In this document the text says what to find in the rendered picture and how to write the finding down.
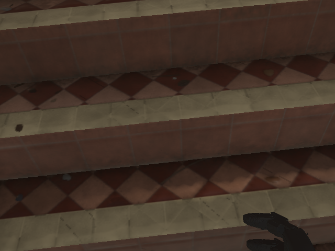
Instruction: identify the robot right hand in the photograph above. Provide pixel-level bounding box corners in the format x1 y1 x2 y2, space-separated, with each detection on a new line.
243 212 316 251

